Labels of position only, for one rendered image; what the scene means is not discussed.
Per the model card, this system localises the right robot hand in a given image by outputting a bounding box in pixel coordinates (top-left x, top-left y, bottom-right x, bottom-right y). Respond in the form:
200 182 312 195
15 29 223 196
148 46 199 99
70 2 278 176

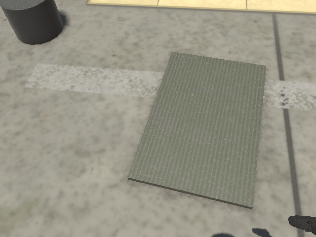
288 215 316 235

